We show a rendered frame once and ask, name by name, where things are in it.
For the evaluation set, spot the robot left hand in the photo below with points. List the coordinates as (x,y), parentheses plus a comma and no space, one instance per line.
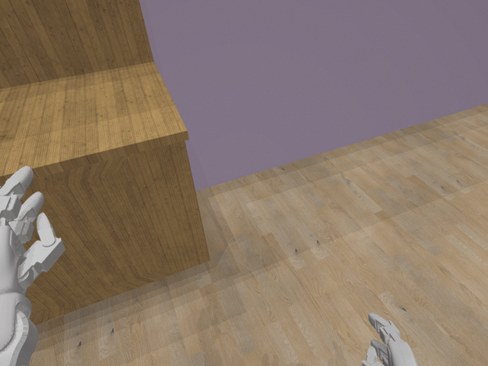
(16,229)

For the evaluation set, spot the robot left forearm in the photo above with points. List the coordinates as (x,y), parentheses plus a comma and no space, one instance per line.
(18,335)

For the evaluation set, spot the robot right hand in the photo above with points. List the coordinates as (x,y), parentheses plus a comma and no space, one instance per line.
(396,353)

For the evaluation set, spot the counter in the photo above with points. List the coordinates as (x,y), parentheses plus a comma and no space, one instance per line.
(83,104)

